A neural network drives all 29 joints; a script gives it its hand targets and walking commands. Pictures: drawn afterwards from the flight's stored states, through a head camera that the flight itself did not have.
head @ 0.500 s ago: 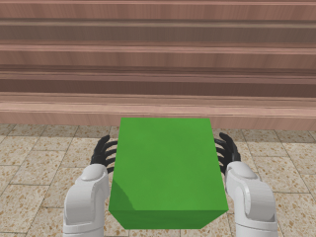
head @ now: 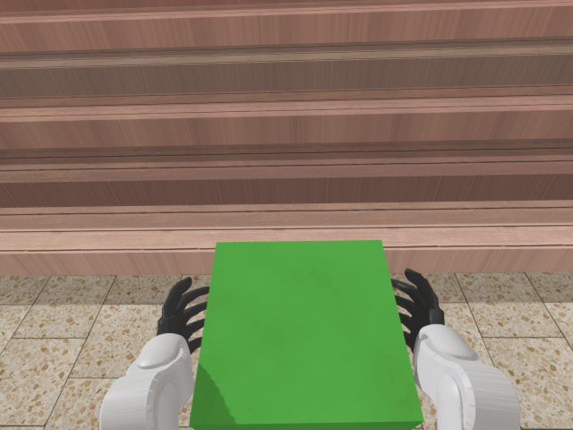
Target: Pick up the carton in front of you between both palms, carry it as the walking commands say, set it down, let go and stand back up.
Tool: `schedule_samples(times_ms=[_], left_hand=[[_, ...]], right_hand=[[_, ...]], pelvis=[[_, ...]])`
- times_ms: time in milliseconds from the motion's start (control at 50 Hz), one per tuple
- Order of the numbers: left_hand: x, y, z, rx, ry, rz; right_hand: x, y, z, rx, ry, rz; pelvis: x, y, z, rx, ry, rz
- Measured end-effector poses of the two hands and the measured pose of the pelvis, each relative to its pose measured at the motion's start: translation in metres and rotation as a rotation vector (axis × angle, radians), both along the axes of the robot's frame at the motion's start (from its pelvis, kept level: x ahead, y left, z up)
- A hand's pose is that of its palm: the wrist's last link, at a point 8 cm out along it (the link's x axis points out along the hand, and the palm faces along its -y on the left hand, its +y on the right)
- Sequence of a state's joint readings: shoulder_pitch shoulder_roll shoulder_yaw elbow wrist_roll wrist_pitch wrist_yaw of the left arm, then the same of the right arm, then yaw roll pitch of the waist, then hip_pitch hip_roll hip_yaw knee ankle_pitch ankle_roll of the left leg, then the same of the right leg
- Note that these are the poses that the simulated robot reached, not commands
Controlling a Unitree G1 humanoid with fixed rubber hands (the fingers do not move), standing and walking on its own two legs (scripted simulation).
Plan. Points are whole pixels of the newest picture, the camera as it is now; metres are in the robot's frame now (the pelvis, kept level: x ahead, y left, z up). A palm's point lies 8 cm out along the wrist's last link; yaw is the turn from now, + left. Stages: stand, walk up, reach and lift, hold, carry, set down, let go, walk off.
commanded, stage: carry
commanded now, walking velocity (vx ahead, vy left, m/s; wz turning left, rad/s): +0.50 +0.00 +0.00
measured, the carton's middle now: (299, 355) +0.23 +0.00 +0.02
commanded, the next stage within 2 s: none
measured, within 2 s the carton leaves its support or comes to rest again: neither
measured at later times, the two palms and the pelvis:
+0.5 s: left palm (196, 171) +0.56 +0.18 +0.10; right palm (354, 163) +0.55 -0.13 +0.11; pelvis +0.33 +0.03 +0.00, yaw -2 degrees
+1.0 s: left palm (227, 77) +0.98 +0.15 +0.12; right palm (338, 73) +0.99 -0.16 +0.11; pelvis +0.65 +0.00 +0.00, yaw -1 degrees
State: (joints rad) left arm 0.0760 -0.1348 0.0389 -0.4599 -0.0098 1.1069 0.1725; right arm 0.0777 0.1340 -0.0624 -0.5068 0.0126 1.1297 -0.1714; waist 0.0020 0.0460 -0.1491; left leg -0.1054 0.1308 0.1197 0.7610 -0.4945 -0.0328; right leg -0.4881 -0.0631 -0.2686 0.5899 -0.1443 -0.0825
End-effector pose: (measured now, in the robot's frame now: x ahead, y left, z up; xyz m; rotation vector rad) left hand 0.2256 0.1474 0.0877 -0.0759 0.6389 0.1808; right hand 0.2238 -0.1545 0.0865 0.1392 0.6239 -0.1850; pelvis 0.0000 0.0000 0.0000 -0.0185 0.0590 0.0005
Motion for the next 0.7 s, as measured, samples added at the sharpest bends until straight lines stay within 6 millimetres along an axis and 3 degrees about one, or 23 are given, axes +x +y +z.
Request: schedule_samples(times_ms=[120, 200, 320, 460, 500, 620, 700], left_hand=[[0.048, 0.0, 0.005, -0.011, 0.071, 0.061], [0.097, -0.001, 0.02, -0.003, 0.048, 0.057], [0.186, 0.0, 0.028, -0.004, -0.003, 0.005], [0.307, 0.024, 0.013, -0.049, -0.074, -0.019], [0.339, 0.028, 0.011, -0.055, -0.058, -0.032], [0.426, 0.025, 0.038, -0.052, -0.066, -0.094], [0.491, 0.025, 0.059, -0.034, -0.123, -0.072]], right_hand=[[0.069, 0.002, 0.006, -0.012, 0.069, 0.08], [0.116, 0.001, 0.019, -0.019, 0.042, 0.086], [0.191, 0.001, 0.029, -0.029, -0.009, 0.036], [0.302, 0.025, 0.024, -0.054, -0.076, -0.001], [0.33, 0.029, 0.023, -0.054, -0.062, -0.015], [0.399, 0.027, 0.047, -0.046, -0.069, -0.078], [0.463, 0.025, 0.07, -0.055, -0.126, -0.085]], pelvis=[[0.061, -0.013, 0.023, 0.03, 0.008, 0.018], [0.108, -0.013, 0.033, 0.044, 0.011, 0.01], [0.19, -0.002, 0.03, 0.037, 0.006, 0.0], [0.303, 0.026, -0.001, 0.032, -0.003, -0.035], [0.327, 0.033, 0.0, 0.032, 0.005, -0.046], [0.394, 0.044, 0.022, 0.007, 0.016, -0.058], [0.442, 0.044, 0.028, 0.002, 0.012, -0.044]])
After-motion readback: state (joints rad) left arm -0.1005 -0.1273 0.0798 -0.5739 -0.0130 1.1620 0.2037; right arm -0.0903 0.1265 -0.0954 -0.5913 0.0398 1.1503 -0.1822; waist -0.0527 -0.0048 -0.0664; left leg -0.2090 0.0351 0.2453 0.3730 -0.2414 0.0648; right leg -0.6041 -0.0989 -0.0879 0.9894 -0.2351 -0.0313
